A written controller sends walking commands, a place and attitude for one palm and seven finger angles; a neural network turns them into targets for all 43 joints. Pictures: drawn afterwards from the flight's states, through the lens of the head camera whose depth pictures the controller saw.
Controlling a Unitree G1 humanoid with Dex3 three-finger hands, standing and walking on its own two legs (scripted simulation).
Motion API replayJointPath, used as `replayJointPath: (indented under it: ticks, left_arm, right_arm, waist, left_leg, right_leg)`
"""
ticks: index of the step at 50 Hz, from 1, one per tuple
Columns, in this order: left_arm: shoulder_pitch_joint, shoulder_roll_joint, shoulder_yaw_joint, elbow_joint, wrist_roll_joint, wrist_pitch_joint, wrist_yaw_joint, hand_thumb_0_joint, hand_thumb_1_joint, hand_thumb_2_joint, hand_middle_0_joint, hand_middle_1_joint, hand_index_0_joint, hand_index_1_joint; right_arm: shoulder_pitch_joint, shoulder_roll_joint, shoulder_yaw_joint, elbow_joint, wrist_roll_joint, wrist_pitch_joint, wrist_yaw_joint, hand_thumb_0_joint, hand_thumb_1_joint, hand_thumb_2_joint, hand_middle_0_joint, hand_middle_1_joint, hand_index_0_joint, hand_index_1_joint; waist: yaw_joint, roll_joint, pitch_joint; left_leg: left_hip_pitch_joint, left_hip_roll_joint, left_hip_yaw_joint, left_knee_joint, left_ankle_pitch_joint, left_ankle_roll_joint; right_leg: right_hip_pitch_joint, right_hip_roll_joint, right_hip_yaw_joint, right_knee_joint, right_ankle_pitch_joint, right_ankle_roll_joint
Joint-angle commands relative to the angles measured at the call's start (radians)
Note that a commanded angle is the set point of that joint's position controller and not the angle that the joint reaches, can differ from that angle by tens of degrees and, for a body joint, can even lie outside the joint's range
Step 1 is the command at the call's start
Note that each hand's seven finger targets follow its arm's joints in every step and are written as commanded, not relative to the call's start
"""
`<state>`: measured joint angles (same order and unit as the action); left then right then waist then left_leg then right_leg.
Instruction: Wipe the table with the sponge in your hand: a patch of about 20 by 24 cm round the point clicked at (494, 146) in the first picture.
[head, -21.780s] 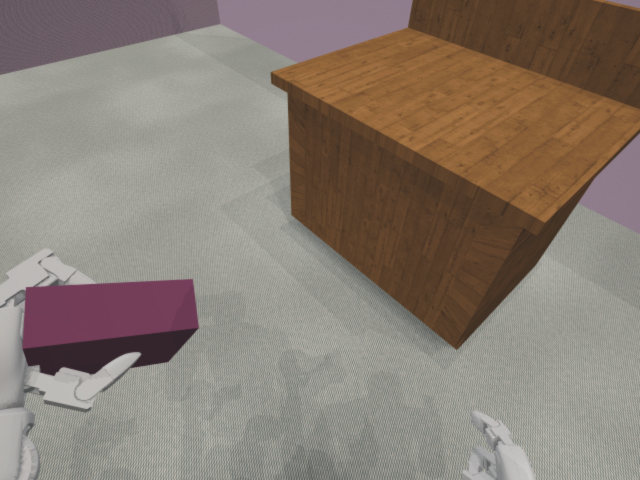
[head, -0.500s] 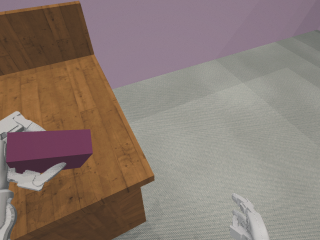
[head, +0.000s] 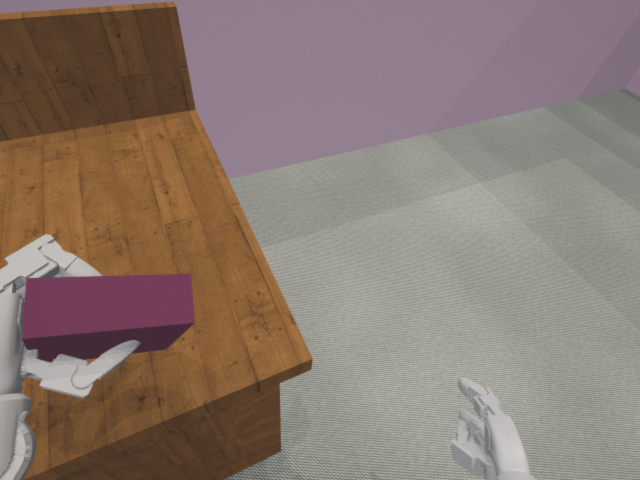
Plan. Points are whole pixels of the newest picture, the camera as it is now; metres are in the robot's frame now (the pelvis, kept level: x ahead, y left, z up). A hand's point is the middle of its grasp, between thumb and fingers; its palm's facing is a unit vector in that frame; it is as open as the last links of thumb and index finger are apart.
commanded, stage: come to a stop and stand still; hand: left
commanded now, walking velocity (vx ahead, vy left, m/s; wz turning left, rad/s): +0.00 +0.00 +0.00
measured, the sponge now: (134, 319) +0.24 +0.21 +0.12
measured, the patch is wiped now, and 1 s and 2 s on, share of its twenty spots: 0.00 0.00 0.00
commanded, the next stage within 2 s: look again from close up in 0.06 s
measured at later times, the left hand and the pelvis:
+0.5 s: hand (87, 330) +0.21 +0.24 +0.15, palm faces +0.39 -0.85 -0.34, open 9.1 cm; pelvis -0.01 -0.01 +0.00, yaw +0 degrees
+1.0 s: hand (57, 340) +0.20 +0.26 +0.15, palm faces +0.46 -0.82 -0.33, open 9.1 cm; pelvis -0.02 -0.02 +0.00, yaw +2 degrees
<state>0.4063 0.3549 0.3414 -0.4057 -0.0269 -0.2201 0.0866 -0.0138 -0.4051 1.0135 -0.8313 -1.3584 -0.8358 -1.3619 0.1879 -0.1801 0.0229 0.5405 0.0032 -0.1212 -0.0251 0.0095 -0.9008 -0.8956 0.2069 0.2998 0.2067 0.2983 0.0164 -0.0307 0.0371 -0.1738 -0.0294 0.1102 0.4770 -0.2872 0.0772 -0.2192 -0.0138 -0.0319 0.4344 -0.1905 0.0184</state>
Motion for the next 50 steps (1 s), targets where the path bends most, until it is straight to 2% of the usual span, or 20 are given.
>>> replayJointPath:
  ticks: [1, 5, 12, 19, 26, 27, 28, 29, 30, 31, 32, 33, 36, 38, 39, 40, 41, 45, 48, 50]
  left_arm:
    - [-0.151, 0.169, 0.119, -0.303, -0.014, -0.066, 0.029, 0.000, 0.100, 1.300, -1.200, -1.600, -1.200, -1.600]
    - [-0.145, 0.157, 0.095, -0.340, -0.009, -0.072, 0.037, 0.000, 0.100, 1.300, -1.200, -1.600, -1.200, -1.600]
    - [-0.097, 0.127, 0.089, -0.236, -0.005, -0.060, 0.041, 0.000, 0.100, 1.300, -1.200, -1.600, -1.200, -1.600]
    - [-0.095, 0.138, 0.093, -0.221, -0.007, -0.054, 0.037, 0.000, 0.100, 1.300, -1.200, -1.600, -1.200, -1.600]
    - [-0.107, 0.172, 0.115, -0.308, -0.003, -0.062, 0.046, 0.000, 0.100, 1.300, -1.200, -1.600, -1.200, -1.600]
    - [-1.141, 0.978, 0.673, -0.549, 0.170, -0.159, 0.045, 0.000, 0.100, 1.300, -1.200, -1.600, -1.200, -1.600]
    - [-0.527, 0.344, 0.286, 0.067, 0.046, -0.120, -0.007, 0.000, 0.100, 1.300, -1.200, -1.600, -1.200, -1.600]
    - [-0.246, 0.249, 0.201, -0.029, -0.001, -0.112, -0.003, 0.000, 0.100, 1.300, -1.200, -1.600, -1.200, -1.600]
    - [-0.196, 0.184, 0.148, -0.039, -0.015, -0.105, -0.001, 0.000, 0.100, 1.300, -1.200, -1.600, -1.200, -1.600]
    - [-0.157, 0.107, 0.084, -0.073, -0.028, -0.110, -0.015, 0.000, 0.100, 1.300, -1.200, -1.600, -1.200, -1.600]
    - [-0.110, 0.131, 0.082, -0.164, -0.030, -0.115, -0.011, 0.000, 0.100, 1.300, -1.200, -1.600, -1.200, -1.600]
    - [-0.047, 0.118, 0.063, -0.200, -0.031, -0.114, -0.007, 0.000, 0.100, 1.300, -1.200, -1.600, -1.200, -1.600]
    - [0.053, 0.135, 0.085, -0.186, -0.032, -0.093, 0.011, 0.000, 0.100, 1.300, -1.200, -1.600, -1.200, -1.600]
    - [0.021, 0.175, 0.127, -0.186, -0.033, -0.086, 0.021, 0.000, 0.100, 1.300, -1.200, -1.600, -1.200, -1.600]
    - [-0.005, 0.194, 0.153, -0.177, -0.037, -0.085, 0.023, 0.000, 0.100, 1.300, -1.200, -1.600, -1.200, -1.600]
    - [-0.042, 0.206, 0.167, -0.183, -0.037, -0.088, 0.025, 0.000, 0.100, 1.300, -1.200, -1.600, -1.200, -1.600]
    - [-0.110, 0.261, 0.212, -0.220, -0.034, -0.091, 0.030, 0.000, 0.100, 1.300, -1.200, -1.600, -1.200, -1.600]
    - [-0.224, 0.205, 0.142, -0.238, -0.020, -0.100, 0.030, 0.000, 0.100, 1.300, -1.200, -1.600, -1.200, -1.600]
    - [-0.268, 0.162, 0.086, -0.287, -0.011, -0.106, 0.033, 0.000, 0.100, 1.300, -1.200, -1.600, -1.200, -1.600]
    - [-0.228, 0.129, 0.056, -0.287, -0.006, -0.100, 0.036, 0.000, 0.100, 1.300, -1.200, -1.600, -1.200, -1.600]
  right_arm:
    - [-0.071, -0.138, -0.052, -0.157, 0.004, -0.043, -0.016, 0.000, -0.900, -0.900, 0.200, 0.300, 0.200, 0.300]
    - [-0.059, -0.141, -0.056, -0.152, 0.001, -0.058, -0.011, 0.000, -0.900, -0.900, 0.200, 0.300, 0.200, 0.300]
    - [-0.046, -0.147, -0.060, -0.130, -0.001, -0.052, -0.013, 0.000, -0.900, -0.900, 0.200, 0.300, 0.200, 0.300]
    - [-0.052, -0.145, -0.062, -0.136, 0.004, -0.045, -0.016, 0.000, -0.900, -0.900, 0.200, 0.300, 0.200, 0.300]
    - [-0.063, -0.144, -0.063, -0.136, 0.003, -0.055, -0.018, 0.000, -0.900, -0.900, 0.200, 0.300, 0.200, 0.300]
    - [0.069, -0.155, -0.034, -0.092, -0.064, -0.099, -0.007, 0.000, -0.900, -0.900, 0.200, 0.300, 0.200, 0.300]
    - [-0.023, -0.050, -0.010, -0.037, -0.026, -0.092, -0.003, 0.000, -0.900, -0.900, 0.200, 0.300, 0.200, 0.300]
    - [-0.023, -0.098, -0.049, -0.107, -0.003, -0.104, -0.004, 0.000, -0.900, -0.900, 0.200, 0.300, 0.200, 0.300]
    - [0.003, -0.144, -0.067, -0.111, 0.003, -0.110, 0.003, 0.000, -0.900, -0.900, 0.200, 0.300, 0.200, 0.300]
    - [-0.025, -0.130, -0.069, -0.112, 0.012, -0.115, 0.012, 0.000, -0.900, -0.900, 0.200, 0.300, 0.200, 0.300]
    - [-0.012, -0.152, -0.071, -0.122, 0.007, -0.109, 0.024, 0.000, -0.900, -0.900, 0.200, 0.300, 0.200, 0.300]
    - [-0.024, -0.150, -0.069, -0.125, 0.008, -0.105, 0.032, 0.000, -0.900, -0.900, 0.200, 0.300, 0.200, 0.300]
    - [-0.044, -0.144, -0.063, -0.131, 0.017, -0.102, 0.035, 0.000, -0.900, -0.900, 0.200, 0.300, 0.200, 0.300]
    - [-0.033, -0.151, -0.067, -0.133, 0.016, -0.095, 0.020, 0.000, -0.900, -0.900, 0.200, 0.300, 0.200, 0.300]
    - [-0.039, -0.151, -0.065, -0.136, 0.015, -0.092, 0.009, 0.000, -0.900, -0.900, 0.200, 0.300, 0.200, 0.300]
    - [-0.045, -0.150, -0.063, -0.137, 0.015, -0.091, -0.002, 0.000, -0.900, -0.900, 0.200, 0.300, 0.200, 0.300]
    - [-0.069, -0.150, -0.057, -0.138, 0.013, -0.090, -0.012, 0.000, -0.900, -0.900, 0.200, 0.300, 0.200, 0.300]
    - [-0.056, -0.136, -0.048, -0.123, 0.008, -0.105, -0.024, 0.000, -0.900, -0.900, 0.200, 0.300, 0.200, 0.300]
    - [-0.049, -0.136, -0.047, -0.116, 0.006, -0.126, -0.019, 0.000, -0.900, -0.900, 0.200, 0.300, 0.200, 0.300]
    - [-0.040, -0.138, -0.051, -0.110, 0.006, -0.133, -0.010, 0.000, -0.900, -0.900, 0.200, 0.300, 0.200, 0.300]
  waist:
    - [0.004, 0.118, -0.115]
    - [0.010, 0.143, -0.149]
    - [0.007, 0.073, -0.114]
    - [0.006, 0.050, -0.099]
    - [0.007, 0.102, -0.108]
    - [0.007, 0.040, 0.040]
    - [0.010, 0.064, -0.177]
    - [0.038, 0.121, -0.117]
    - [0.018, 0.187, -0.192]
    - [0.016, 0.256, -0.227]
    - [0.023, 0.251, -0.229]
    - [0.029, 0.214, -0.215]
    - [0.032, 0.023, -0.158]
    - [0.021, -0.103, -0.136]
    - [0.018, -0.122, -0.116]
    - [0.014, -0.109, -0.094]
    - [0.013, -0.057, -0.066]
    - [0.011, 0.135, -0.066]
    - [0.012, 0.161, -0.110]
    - [0.014, 0.131, -0.142]
  left_leg:
    - [-0.048, 0.139, -0.146, -0.137, 0.241, -0.105]
    - [-0.042, 0.142, -0.150, -0.126, 0.230, -0.091]
    - [-0.058, 0.138, -0.154, -0.147, 0.137, -0.093]
    - [-0.079, 0.134, -0.154, -0.146, 0.106, -0.071]
    - [-0.067, 0.126, -0.159, -0.140, 0.103, -0.068]
    - [-0.222, 0.125, -0.112, -0.005, 0.211, -0.044]
    - [-0.052, 0.085, -0.165, -0.063, 0.227, -0.045]
    - [-0.013, 0.100, -0.128, -0.070, 0.251, -0.066]
    - [0.001, 0.092, -0.129, -0.086, 0.248, -0.072]
    - [0.037, 0.106, -0.125, -0.085, 0.317, -0.081]
    - [0.015, 0.134, -0.148, -0.090, 0.328, -0.071]
    - [-0.034, 0.149, -0.155, -0.105, 0.283, -0.056]
    - [-0.136, 0.149, -0.155, -0.129, 0.123, -0.044]
    - [-0.144, 0.134, -0.174, -0.128, 0.061, -0.049]
    - [-0.140, 0.127, -0.175, -0.129, 0.028, -0.048]
    - [-0.135, 0.118, -0.178, -0.134, -0.003, -0.048]
    - [-0.122, 0.117, -0.178, -0.141, -0.027, -0.046]
    - [-0.143, 0.121, -0.180, -0.164, -0.094, -0.026]
    - [-0.100, 0.122, -0.177, -0.153, -0.018, -0.034]
    - [-0.070, 0.116, -0.166, -0.129, 0.064, -0.040]
  right_leg:
    - [0.121, -0.041, 0.056, -0.003, 0.180, -0.049]
    - [0.161, -0.046, 0.053, -0.003, 0.190, -0.049]
    - [0.131, -0.046, 0.069, -0.037, 0.132, -0.050]
    - [0.141, -0.057, 0.086, -0.061, 0.130, -0.047]
    - [0.135, -0.058, 0.102, -0.062, 0.123, -0.055]
    - [-0.009, -0.038, 0.088, -0.077, 0.166, -0.022]
    - [0.018, -0.104, 0.105, -0.027, 0.176, -0.104]
    - [0.067, -0.079, 0.172, -0.068, 0.238, -0.083]
    - [0.138, -0.081, 0.152, -0.023, 0.220, -0.084]
    - [0.120, -0.071, 0.118, 0.022, 0.217, -0.078]
    - [0.127, -0.065, 0.101, 0.038, 0.189, -0.064]
    - [0.147, -0.062, 0.087, 0.047, 0.159, -0.056]
    - [0.166, -0.056, 0.071, 0.031, 0.111, -0.039]
    - [0.134, -0.058, 0.080, -0.005, 0.060, -0.036]
    - [0.103, -0.062, 0.090, -0.028, 0.019, -0.036]
    - [0.070, -0.064, 0.103, -0.047, -0.030, -0.038]
    - [0.028, -0.063, 0.113, -0.061, -0.068, -0.038]
    - [0.069, -0.057, 0.115, -0.044, -0.066, -0.046]
    - [0.109, -0.052, 0.099, -0.023, 0.009, -0.049]
    - [0.136, -0.054, 0.099, -0.023, 0.078, -0.048]
